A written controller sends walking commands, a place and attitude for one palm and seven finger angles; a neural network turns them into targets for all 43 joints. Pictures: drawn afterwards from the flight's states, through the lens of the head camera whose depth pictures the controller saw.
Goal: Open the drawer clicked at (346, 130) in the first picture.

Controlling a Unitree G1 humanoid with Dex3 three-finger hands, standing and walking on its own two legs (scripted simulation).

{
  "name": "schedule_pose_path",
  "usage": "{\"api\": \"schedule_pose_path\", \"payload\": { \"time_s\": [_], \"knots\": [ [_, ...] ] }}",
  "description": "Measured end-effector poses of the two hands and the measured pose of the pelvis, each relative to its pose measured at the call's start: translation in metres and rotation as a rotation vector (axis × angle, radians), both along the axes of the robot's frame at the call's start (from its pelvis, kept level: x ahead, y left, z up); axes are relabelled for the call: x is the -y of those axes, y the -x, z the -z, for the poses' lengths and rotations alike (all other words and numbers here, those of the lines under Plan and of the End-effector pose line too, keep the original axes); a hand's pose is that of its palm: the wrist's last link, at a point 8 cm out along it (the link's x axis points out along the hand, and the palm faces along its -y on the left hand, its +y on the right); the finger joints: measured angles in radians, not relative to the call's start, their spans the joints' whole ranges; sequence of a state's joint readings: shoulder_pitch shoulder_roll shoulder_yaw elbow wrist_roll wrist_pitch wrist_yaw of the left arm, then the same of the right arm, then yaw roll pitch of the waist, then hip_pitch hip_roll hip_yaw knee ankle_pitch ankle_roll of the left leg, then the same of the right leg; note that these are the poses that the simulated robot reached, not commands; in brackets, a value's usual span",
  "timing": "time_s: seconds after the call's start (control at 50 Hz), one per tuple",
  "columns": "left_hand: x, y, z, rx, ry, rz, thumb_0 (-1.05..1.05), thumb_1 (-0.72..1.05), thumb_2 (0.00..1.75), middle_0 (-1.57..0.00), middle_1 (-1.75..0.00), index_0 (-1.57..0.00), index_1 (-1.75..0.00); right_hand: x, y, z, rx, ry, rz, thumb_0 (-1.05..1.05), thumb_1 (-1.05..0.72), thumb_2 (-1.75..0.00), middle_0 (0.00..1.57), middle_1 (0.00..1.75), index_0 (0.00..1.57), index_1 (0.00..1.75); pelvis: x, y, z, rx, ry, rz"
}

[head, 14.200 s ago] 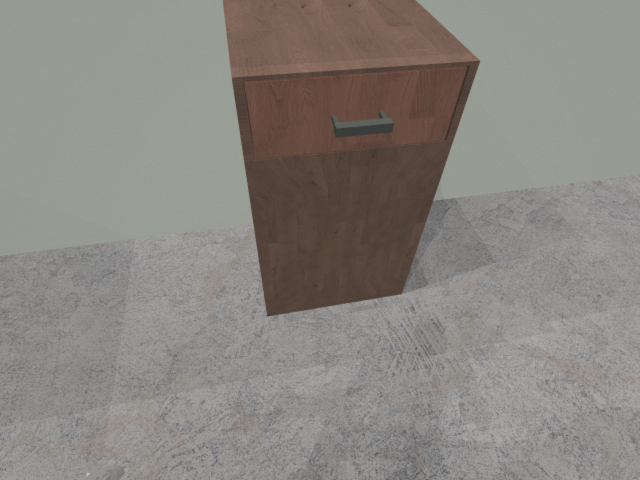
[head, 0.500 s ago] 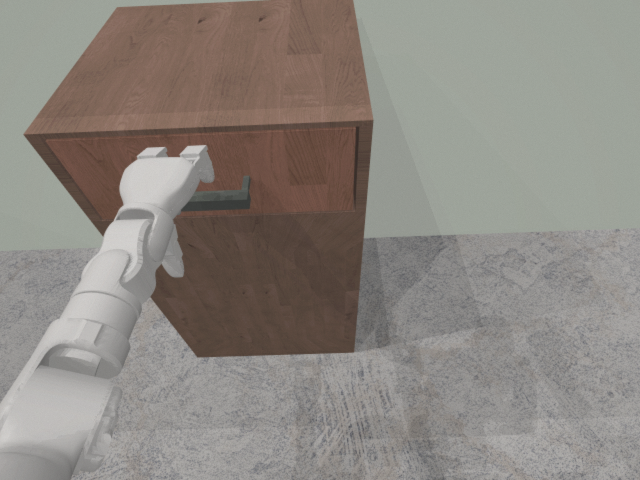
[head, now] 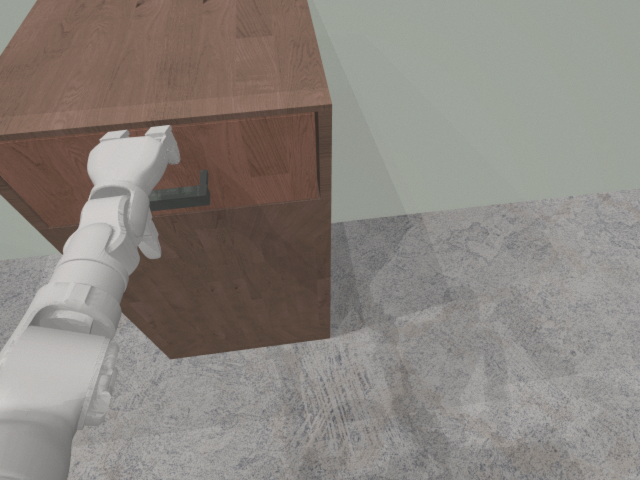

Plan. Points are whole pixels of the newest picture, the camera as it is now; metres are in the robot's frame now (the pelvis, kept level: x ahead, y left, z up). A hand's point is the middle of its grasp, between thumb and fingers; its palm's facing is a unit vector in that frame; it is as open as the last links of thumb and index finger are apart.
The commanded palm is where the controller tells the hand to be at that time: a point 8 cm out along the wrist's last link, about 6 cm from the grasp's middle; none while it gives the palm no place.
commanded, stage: move the hooked fingers above the handle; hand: left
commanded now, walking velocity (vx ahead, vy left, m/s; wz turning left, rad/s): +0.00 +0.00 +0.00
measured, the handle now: (167, 189) +0.53 +0.21 +0.03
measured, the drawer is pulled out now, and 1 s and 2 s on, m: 0.00 0.00 0.00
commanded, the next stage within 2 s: lower the fingers behind the handle in 0.44 s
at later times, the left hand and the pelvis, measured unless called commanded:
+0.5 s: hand (158, 188) +0.49 +0.20 +0.08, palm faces -0.05 -0.02 -1.00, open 13.8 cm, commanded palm +0.47 +0.21 +0.14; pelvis +0.00 +0.00 +0.00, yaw +1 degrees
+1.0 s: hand (148, 212) +0.47 +0.22 +0.05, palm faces -0.06 -0.02 -1.00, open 13.8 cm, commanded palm +0.46 +0.22 +0.11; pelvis +0.00 +0.00 +0.00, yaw +1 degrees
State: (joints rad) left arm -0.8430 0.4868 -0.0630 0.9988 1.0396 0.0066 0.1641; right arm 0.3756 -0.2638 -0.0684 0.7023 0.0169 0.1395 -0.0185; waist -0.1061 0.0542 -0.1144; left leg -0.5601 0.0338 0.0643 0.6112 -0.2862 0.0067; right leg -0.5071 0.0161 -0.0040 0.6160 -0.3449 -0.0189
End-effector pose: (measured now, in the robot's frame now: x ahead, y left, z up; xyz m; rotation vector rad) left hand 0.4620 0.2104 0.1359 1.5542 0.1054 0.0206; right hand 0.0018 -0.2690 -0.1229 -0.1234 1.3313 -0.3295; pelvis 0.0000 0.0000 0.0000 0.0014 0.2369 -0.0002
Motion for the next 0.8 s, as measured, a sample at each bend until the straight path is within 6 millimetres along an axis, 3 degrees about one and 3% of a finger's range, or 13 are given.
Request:
{"api": "schedule_pose_path", "payload": {
  "time_s": [0.18, 0.4, 0.52, 0.8],
  "knots": [
    [0.005, 0.008, 0.001, 0.043, 0.009, 0.05, 0.0, -0.48, 0.3, -0.32, -1.2, -0.32, -1.2, -0.004, -0.016, 0.0, 0.024, -0.005, -0.027, 0.01, -0.9, -0.9, 0.2, 0.3, 0.2, 0.3, -0.003, -0.001, 0.0, 0.007, 0.002, -0.009],
    [0.005, 0.0, -0.003, 0.007, -0.012, -0.002, 0.0, -0.48, 0.3, -0.32, -1.2, -0.32, -1.2, -0.008, -0.045, -0.001, 0.102, -0.005, -0.06, 0.01, -0.9, -0.9, 0.2, 0.3, 0.2, 0.3, -0.003, 0.0, 0.001, 0.006, 0.001, -0.019],
    [0.014, -0.007, -0.002, 0.011, 0.006, 0.039, 0.0, -0.48, 0.3, -0.32, -1.2, -0.32, -1.2, -0.007, -0.043, -0.001, 0.09, 0.001, -0.059, 0.01, -0.9, -0.9, 0.2, 0.3, 0.2, 0.3, -0.003, -0.002, 0.002, -0.005, 0.001, -0.015],
    [0.008, 0.002, 0.017, -0.002, 0.008, 0.023, 0.0, -0.48, 0.3, -0.33, -1.21, -0.32, -1.2, -0.002, -0.023, 0.004, 0.024, -0.01, -0.029, 0.01, -0.9, -0.9, 0.2, 0.3, 0.2, 0.3, 0.001, -0.006, 0.003, -0.012, 0.0, -0.009]
  ]
}}
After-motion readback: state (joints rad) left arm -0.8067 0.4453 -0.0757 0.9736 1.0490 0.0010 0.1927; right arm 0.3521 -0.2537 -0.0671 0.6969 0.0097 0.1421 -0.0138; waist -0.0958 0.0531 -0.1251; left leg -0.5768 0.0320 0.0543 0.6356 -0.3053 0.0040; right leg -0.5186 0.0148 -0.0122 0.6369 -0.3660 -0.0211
